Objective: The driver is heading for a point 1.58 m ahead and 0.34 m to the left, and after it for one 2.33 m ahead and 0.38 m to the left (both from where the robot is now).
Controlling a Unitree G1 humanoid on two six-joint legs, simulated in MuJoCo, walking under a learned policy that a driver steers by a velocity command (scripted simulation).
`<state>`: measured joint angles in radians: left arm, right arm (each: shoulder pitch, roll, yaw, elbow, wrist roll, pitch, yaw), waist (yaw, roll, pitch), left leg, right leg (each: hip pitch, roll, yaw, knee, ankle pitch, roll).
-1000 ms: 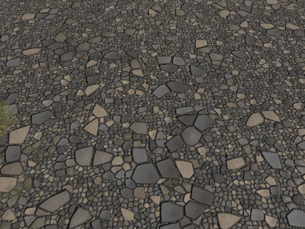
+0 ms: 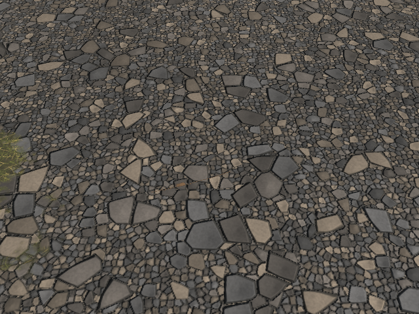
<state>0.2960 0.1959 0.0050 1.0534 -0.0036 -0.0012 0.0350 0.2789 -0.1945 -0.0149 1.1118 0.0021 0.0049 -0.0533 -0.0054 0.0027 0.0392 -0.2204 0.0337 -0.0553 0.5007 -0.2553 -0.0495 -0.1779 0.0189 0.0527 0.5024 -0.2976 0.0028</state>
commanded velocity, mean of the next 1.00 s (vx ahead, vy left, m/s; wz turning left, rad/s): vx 0.40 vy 0.00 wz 0.00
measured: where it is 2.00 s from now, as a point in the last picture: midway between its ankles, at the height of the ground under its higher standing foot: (212, 185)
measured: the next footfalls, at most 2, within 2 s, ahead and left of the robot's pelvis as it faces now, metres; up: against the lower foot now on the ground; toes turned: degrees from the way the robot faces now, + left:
right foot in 0.64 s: +0.42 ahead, -0.10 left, +0.00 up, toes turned -2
left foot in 1.18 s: +0.74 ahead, +0.13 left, +0.00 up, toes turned +2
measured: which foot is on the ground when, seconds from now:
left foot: down 0.00-0.64, up 0.66-1.00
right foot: down 0.00-0.20, up 0.22-0.62, down 0.64-1.00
